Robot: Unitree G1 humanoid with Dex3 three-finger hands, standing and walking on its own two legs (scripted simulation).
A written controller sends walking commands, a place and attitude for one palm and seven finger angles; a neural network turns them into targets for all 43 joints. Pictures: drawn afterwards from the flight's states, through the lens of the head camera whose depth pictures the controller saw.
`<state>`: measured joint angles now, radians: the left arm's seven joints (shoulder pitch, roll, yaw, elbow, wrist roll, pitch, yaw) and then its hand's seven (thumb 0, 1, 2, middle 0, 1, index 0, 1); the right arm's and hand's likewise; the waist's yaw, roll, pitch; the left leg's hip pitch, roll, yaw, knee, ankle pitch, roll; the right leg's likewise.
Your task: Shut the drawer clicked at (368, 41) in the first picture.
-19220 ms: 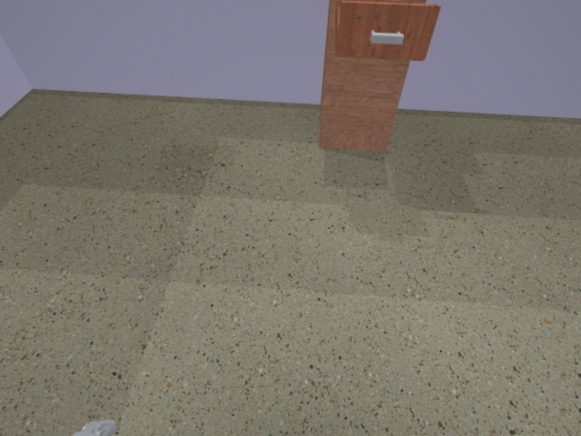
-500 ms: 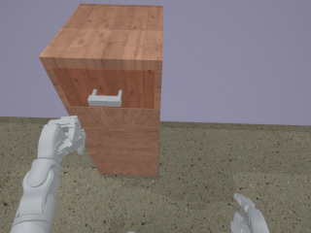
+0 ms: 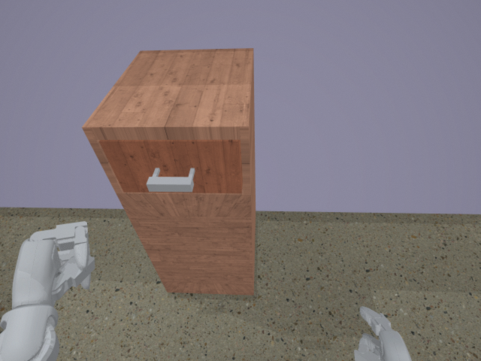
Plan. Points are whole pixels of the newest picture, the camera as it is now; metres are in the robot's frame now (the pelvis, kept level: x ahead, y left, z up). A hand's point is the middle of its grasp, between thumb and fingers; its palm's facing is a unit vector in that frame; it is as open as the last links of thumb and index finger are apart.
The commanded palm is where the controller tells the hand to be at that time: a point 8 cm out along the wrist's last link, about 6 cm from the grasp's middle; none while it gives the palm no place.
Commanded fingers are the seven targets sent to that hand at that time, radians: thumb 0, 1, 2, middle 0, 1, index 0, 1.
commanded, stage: draw the hand back to the body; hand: left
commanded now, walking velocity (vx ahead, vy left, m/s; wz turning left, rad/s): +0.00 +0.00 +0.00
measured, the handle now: (172, 177) +0.53 +0.22 -0.02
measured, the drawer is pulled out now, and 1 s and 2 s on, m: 0.00 0.00 0.00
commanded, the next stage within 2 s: step back with the hand held close in 0.36 s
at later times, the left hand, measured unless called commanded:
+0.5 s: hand (75, 276) +0.18 +0.22 +0.15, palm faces +0.39 -0.84 -0.37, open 3.3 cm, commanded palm +0.13 +0.27 +0.17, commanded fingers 0.00 0.90 0.90 -1.40 -1.60 -1.40 -1.60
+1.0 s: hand (35, 301) +0.15 +0.25 +0.15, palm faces +0.27 -0.82 -0.51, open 3.3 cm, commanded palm +0.08 +0.30 +0.17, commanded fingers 0.00 0.90 0.90 -1.40 -1.60 -1.40 -1.60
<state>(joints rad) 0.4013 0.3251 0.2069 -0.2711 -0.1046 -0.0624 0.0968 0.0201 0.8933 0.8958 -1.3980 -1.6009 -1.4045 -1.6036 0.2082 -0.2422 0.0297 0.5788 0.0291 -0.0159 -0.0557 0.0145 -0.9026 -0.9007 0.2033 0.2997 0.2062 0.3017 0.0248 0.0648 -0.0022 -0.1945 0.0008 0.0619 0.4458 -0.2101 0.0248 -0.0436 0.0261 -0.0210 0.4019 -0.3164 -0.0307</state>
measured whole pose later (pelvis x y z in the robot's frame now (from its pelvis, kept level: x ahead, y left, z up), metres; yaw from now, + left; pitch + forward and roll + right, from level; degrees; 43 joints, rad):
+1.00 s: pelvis -0.05 +0.02 -0.01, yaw -1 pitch +1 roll -2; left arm 0.67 0.43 0.39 -0.62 -0.08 -0.19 0.12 0.02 0.89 0.89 -1.40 -1.60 -1.41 -1.60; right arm 0.19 -0.22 -0.03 0.51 0.01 0.00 -0.05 0.01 -0.90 -0.90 0.20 0.30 0.20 0.30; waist -0.01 0.03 0.06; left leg -0.38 0.02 0.07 0.53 -0.17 0.05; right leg -0.24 0.04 -0.01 0.51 -0.28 -0.01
